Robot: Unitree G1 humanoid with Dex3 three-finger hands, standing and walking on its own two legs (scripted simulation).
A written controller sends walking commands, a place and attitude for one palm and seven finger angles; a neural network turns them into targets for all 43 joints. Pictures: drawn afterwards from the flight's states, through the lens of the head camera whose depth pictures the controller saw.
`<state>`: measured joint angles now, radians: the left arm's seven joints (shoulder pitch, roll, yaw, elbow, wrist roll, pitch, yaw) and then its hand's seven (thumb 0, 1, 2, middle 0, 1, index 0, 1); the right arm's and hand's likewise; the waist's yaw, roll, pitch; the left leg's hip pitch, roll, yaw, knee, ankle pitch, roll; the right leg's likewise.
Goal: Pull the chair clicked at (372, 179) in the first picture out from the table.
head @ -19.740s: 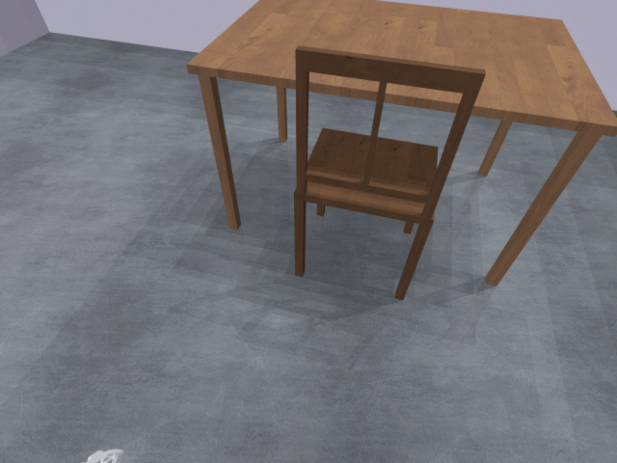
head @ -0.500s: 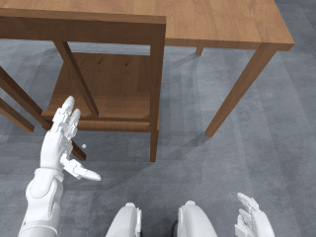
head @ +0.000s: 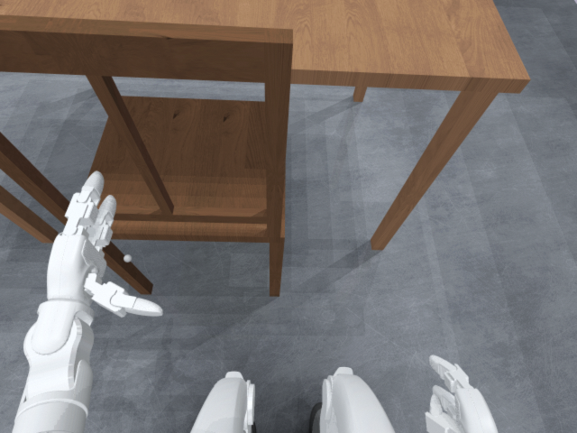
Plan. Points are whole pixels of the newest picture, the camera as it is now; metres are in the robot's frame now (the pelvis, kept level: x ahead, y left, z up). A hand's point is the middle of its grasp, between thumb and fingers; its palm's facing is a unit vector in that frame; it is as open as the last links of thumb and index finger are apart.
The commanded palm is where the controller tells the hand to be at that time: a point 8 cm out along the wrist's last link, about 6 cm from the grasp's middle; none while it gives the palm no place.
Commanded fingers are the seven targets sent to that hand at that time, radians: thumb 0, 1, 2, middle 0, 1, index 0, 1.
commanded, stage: aim the fingers beside a spindle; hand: left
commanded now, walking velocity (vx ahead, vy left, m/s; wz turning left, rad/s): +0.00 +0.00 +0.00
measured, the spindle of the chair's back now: (141, 158) +0.48 +0.23 +0.03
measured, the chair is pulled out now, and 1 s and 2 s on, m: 0.00 0.00 0.00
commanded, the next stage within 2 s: push the fingers through the gap in 1.02 s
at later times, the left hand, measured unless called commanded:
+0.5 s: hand (133, 258) +0.33 +0.21 +0.02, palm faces -0.03 -1.00 -0.02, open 16.9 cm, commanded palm +0.31 +0.27 +0.02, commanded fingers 0.00 -0.50 0.30 -0.06 -0.08 -0.06 -0.08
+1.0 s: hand (129, 270) +0.32 +0.22 +0.01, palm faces +0.02 -1.00 -0.03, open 16.9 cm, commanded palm +0.30 +0.27 +0.02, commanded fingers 0.00 -0.50 0.30 -0.06 -0.08 -0.06 -0.08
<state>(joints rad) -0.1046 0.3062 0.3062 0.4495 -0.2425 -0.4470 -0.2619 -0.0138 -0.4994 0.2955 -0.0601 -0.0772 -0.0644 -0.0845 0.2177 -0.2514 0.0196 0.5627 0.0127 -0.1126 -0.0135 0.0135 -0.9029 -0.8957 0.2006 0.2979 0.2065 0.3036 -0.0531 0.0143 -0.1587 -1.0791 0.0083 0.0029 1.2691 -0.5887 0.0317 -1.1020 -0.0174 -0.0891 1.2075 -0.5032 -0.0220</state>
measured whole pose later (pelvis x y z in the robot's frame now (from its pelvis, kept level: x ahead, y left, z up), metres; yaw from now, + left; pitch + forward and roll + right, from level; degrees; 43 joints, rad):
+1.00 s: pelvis +0.00 +0.01 +0.00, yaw +0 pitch +23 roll -3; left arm -0.04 0.28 0.27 0.37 -0.24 -0.43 -0.27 -0.01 -0.50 0.30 -0.06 -0.08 -0.06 -0.08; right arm 0.21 -0.25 0.02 0.55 0.01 -0.13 -0.02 0.01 -0.90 -0.90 0.20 0.30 0.21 0.30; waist -0.05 0.02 -0.16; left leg -1.08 0.00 0.00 1.28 -0.59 0.04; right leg -1.10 -0.02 -0.09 1.20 -0.50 -0.01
